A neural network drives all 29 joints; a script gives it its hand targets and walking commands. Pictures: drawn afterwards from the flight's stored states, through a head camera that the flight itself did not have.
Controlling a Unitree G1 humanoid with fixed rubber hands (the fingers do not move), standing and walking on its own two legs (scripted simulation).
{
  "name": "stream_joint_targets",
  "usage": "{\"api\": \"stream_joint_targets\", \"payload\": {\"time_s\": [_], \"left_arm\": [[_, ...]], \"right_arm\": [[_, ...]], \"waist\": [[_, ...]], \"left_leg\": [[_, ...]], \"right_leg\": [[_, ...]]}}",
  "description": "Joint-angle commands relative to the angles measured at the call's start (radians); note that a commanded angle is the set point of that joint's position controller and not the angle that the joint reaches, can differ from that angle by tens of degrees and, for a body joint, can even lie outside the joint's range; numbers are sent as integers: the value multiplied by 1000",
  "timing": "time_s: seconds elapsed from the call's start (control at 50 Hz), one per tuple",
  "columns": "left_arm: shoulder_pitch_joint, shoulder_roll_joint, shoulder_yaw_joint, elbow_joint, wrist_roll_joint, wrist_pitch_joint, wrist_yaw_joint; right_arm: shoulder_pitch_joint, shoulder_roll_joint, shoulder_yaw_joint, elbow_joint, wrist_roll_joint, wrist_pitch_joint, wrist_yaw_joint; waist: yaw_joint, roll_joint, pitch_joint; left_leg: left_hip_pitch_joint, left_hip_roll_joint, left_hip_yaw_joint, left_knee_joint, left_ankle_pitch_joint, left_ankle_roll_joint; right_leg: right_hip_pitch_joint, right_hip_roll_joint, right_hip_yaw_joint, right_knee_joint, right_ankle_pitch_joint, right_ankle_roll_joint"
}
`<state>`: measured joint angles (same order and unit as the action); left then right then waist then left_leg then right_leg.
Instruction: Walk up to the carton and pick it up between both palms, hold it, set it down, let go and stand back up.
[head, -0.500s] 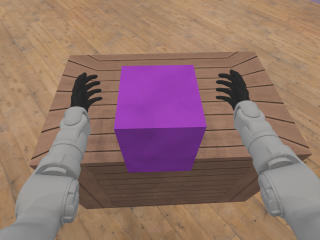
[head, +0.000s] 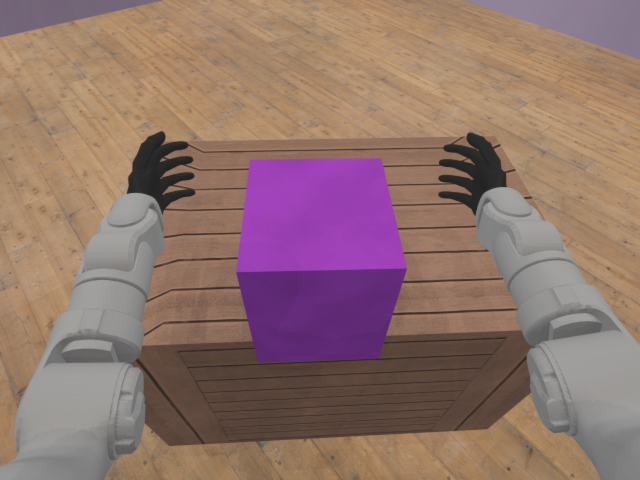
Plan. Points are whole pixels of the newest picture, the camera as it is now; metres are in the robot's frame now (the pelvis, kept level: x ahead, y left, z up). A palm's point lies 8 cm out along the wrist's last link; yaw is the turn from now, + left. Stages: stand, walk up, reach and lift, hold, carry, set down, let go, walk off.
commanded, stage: set down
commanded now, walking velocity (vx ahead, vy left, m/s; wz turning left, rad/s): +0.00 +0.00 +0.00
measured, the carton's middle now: (317, 263) +0.45 +0.03 -0.02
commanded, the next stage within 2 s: none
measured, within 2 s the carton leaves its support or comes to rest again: neither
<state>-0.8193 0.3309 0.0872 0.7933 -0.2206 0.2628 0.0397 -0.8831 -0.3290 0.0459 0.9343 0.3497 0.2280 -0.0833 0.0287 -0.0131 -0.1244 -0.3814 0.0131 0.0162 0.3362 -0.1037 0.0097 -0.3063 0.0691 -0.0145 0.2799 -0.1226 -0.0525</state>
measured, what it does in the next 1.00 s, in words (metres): stands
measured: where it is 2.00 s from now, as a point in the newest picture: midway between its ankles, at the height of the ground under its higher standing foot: outside the picture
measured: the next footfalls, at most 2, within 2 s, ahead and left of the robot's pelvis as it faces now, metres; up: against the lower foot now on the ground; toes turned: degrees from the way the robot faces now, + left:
none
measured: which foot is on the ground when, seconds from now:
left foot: down 0.00-1.00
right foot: down 0.00-1.00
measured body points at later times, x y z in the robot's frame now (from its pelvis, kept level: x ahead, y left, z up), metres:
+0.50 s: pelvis +0.01 +0.00 +0.00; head +0.03 +0.01 +0.45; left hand +0.36 +0.23 +0.06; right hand +0.37 -0.19 +0.06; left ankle +0.03 +0.11 -0.75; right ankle +0.00 -0.09 -0.75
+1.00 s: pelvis +0.02 +0.00 +0.00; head +0.04 +0.02 +0.45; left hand +0.28 +0.22 -0.02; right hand +0.29 -0.20 -0.01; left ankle +0.03 +0.11 -0.75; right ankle +0.00 -0.09 -0.75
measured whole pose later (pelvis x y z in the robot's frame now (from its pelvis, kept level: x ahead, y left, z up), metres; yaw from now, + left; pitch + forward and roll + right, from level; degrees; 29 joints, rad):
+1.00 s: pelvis +0.02 +0.00 +0.00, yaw -1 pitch +4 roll +0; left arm -0.01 0.20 -0.02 0.62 -0.18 -0.37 0.09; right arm -0.04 -0.21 0.09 0.62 0.27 -0.30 -0.01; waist 0.03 -0.03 -0.04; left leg -0.26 0.01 0.04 0.37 -0.18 0.01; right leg -0.20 0.07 0.02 0.34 -0.19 -0.05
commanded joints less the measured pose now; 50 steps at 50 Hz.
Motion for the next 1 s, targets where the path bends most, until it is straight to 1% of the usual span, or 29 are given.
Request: {"api": "stream_joint_targets", "payload": {"time_s": [0.0,0.06,0.1,0.14,0.18,0.22,0.28,0.34,0.4,0.44,0.5,0.58,0.64,0.74,0.8,0.9,0.94,0.98], "left_arm": [[-229,111,69,-201,60,-78,-31],[-146,89,72,-280,73,-155,-40],[-132,88,60,-357,62,-203,-31],[-135,96,42,-438,35,-235,-14],[-124,105,25,-510,5,-254,5],[-90,111,14,-563,-15,-264,21],[-15,116,11,-595,-25,-265,31],[65,112,25,-577,-16,-255,22],[160,89,46,-531,14,-248,2],[226,66,57,-497,39,-250,-13],[305,32,56,-457,63,-272,-29],[358,14,24,-441,64,-345,-23],[379,15,-13,-451,48,-424,0],[422,20,-68,-449,16,-574,47],[469,16,-81,-427,10,-642,62],[570,-5,-65,-382,35,-701,58],[610,-16,-53,-356,49,-714,52],[647,-28,-44,-332,60,-724,47]], "right_arm": [[-283,-126,-55,-212,-24,-68,-1],[-189,-107,-83,-301,-45,-127,9],[-172,-107,-105,-372,-56,-169,18],[-178,-112,-121,-454,-65,-201,27],[-174,-119,-126,-533,-68,-225,34],[-146,-123,-123,-594,-68,-242,38],[-78,-118,-111,-635,-66,-253,38],[0,-104,-92,-623,-61,-255,33],[95,-81,-71,-579,-58,-258,26],[164,-64,-60,-550,-60,-262,22],[259,-39,-56,-530,-70,-275,22],[349,-21,-74,-538,-92,-311,37],[388,-19,-89,-564,-106,-357,50],[437,-21,-76,-597,-112,-445,64],[480,-21,-50,-588,-102,-495,69],[576,-17,-13,-530,-83,-579,75],[618,-15,-6,-491,-79,-613,78],[658,-12,-3,-453,-79,-644,80]], "waist": [[-8,29,-443],[-12,50,-421],[-11,67,-432],[-11,73,-462],[-9,70,-507],[-5,62,-552],[1,43,-585],[9,25,-560],[16,13,-477],[17,10,-402],[13,4,-296],[4,14,-220],[-2,27,-211],[-3,35,-241],[2,29,-260],[4,15,-261],[3,12,-244],[4,10,-221]], "left_leg": [[353,-3,-32,5,281,8],[379,-7,-26,-5,277,-10],[413,-7,-21,0,282,-25],[437,-3,-16,9,279,-35],[439,1,-11,19,273,-35],[420,3,-7,28,271,-27],[379,4,-2,36,272,-10],[354,3,1,35,284,2],[350,-1,0,21,285,1],[358,-4,-4,7,271,-6],[370,-4,-8,-13,223,-17],[376,-1,-9,-26,167,-27],[361,2,-10,-22,149,-31],[287,3,-13,-2,136,-27],[241,-1,-13,8,148,-23],[204,-12,-5,19,181,-26],[207,-13,-3,23,184,-31],[218,-13,0,26,181,-40]], "right_leg": [[232,-52,38,-21,349,36],[228,-42,36,-37,329,23],[195,-30,28,-44,303,19],[159,-21,21,-43,276,20],[143,-18,18,-30,269,26],[149,-20,21,-9,283,33],[173,-29,31,21,320,46],[203,-38,45,31,351,57],[230,-47,57,17,353,59],[239,-52,62,-4,333,55],[227,-57,65,-40,269,45],[189,-57,63,-67,182,34],[178,-55,66,-58,170,30],[218,-56,79,0,238,33],[257,-57,88,35,306,42],[293,-56,101,75,409,55],[285,-56,105,79,414,55],[264,-53,106,77,393,53]]}}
